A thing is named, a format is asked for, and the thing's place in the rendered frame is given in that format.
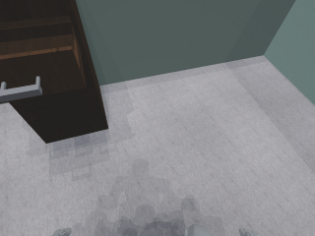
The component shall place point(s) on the handle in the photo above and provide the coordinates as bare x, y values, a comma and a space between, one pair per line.
20, 92

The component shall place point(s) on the right robot thigh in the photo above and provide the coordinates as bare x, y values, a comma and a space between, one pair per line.
197, 230

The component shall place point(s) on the cabinet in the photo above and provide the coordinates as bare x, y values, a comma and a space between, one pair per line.
67, 114

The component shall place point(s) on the drawer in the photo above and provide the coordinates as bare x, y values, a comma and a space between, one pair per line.
49, 51

